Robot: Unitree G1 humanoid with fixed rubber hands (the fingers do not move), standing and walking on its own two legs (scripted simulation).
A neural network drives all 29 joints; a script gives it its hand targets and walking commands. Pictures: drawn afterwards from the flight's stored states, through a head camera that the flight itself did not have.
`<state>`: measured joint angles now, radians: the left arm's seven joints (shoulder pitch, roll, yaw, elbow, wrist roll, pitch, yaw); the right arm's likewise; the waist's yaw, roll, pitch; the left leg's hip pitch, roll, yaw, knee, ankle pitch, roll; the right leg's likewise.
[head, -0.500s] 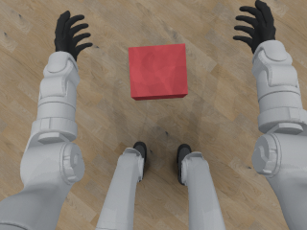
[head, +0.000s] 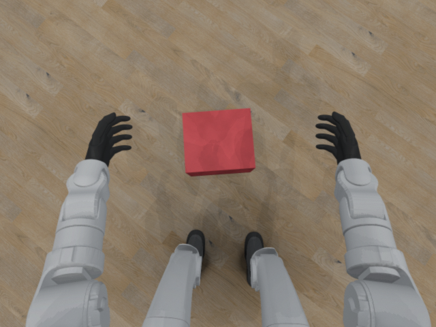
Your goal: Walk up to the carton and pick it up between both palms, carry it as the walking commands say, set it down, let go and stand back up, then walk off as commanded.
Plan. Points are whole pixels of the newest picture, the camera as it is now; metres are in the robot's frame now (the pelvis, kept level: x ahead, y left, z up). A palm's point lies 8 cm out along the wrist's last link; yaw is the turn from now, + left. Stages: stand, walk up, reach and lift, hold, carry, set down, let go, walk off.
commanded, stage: let go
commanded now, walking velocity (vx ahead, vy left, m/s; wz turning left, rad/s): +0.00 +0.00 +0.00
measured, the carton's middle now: (218, 144) +0.51 +0.04 -0.62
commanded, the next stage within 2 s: stand in 0.98 s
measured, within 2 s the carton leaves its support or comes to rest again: neither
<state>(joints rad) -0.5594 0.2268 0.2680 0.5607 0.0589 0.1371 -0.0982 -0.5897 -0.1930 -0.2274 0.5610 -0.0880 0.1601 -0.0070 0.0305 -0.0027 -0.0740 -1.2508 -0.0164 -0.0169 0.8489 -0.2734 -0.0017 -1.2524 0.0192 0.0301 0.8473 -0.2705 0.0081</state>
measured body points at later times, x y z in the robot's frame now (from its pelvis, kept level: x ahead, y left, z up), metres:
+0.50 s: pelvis +0.05 +0.00 +0.07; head +0.12 +0.00 +0.51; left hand +0.23 +0.24 -0.01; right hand +0.26 -0.23 -0.02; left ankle +0.04 +0.12 -0.67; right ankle +0.04 -0.12 -0.67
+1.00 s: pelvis +0.05 +0.00 +0.07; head +0.06 +0.00 +0.52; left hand +0.22 +0.24 -0.01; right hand +0.23 -0.23 +0.00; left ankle +0.04 +0.12 -0.67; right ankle +0.04 -0.12 -0.67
